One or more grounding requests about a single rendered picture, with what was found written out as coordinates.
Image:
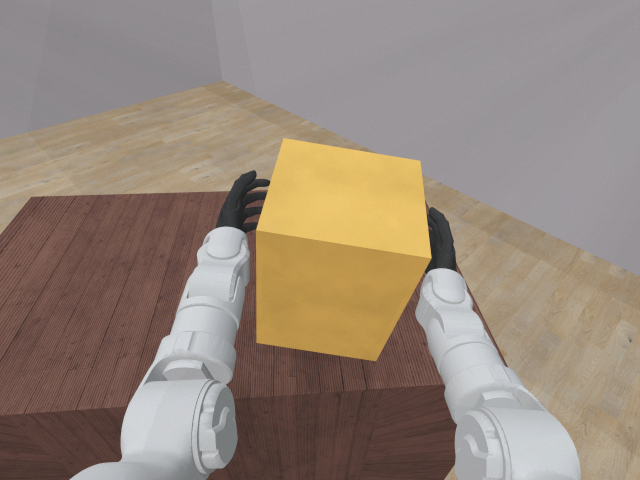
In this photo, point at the robot right upper arm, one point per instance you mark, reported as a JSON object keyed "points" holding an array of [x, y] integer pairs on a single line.
{"points": [[513, 444]]}

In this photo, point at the robot left upper arm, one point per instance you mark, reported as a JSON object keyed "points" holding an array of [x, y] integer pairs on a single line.
{"points": [[174, 430]]}

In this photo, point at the pedestal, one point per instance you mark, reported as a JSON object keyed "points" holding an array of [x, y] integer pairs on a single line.
{"points": [[89, 287]]}

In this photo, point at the left robot forearm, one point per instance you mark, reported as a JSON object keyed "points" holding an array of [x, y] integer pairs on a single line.
{"points": [[201, 342]]}

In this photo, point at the carton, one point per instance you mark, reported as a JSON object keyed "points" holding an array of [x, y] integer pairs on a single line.
{"points": [[341, 244]]}

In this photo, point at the right robot forearm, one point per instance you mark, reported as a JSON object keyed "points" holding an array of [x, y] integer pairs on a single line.
{"points": [[472, 371]]}

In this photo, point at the robot left hand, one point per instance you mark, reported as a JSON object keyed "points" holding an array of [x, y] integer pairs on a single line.
{"points": [[232, 213]]}

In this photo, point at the robot right hand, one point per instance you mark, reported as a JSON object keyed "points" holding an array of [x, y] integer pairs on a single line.
{"points": [[441, 242]]}

